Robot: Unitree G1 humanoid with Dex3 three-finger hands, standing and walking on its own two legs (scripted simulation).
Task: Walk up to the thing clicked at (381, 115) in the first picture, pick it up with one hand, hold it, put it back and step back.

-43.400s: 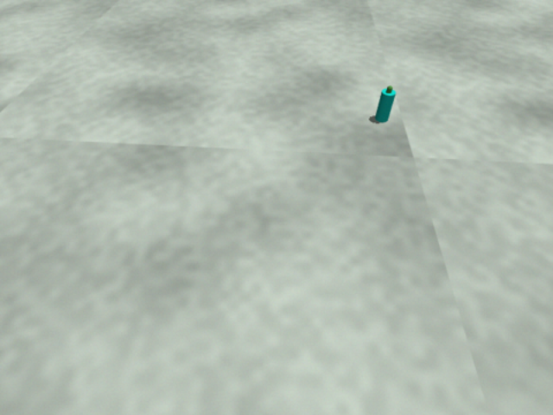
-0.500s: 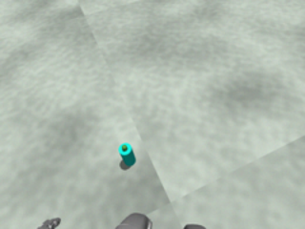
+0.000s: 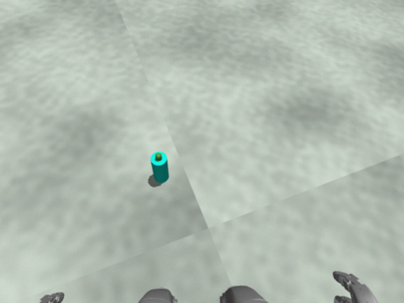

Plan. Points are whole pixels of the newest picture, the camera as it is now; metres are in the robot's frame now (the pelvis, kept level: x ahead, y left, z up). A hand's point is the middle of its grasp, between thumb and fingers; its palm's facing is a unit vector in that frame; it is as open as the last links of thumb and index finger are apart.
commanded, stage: step back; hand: left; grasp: from the side
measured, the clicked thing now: (160, 166) +0.75 +0.21 -0.65
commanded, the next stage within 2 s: stand in 1.72 s
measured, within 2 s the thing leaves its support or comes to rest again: neither
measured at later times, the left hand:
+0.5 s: hand out of the picture -0.04 +0.26 -0.15, palm faces +0.04 -0.91 -0.42, open 7.4 cm
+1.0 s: hand out of the picture -0.23 +0.23 -0.15, palm faces +0.01 -0.93 -0.38, open 7.4 cm
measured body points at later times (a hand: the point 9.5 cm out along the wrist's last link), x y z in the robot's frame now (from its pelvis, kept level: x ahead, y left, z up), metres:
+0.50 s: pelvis -0.18 -0.02 -0.02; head -0.11 +0.00 +0.42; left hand -0.04 +0.31 -0.12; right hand -0.10 -0.33 -0.14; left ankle -0.20 +0.10 -0.73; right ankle -0.07 -0.14 -0.73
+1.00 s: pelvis -0.28 -0.03 +0.00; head -0.27 -0.04 +0.44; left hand -0.23 +0.28 -0.12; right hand -0.20 -0.35 -0.13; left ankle -0.27 +0.09 -0.73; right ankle -0.31 -0.16 -0.73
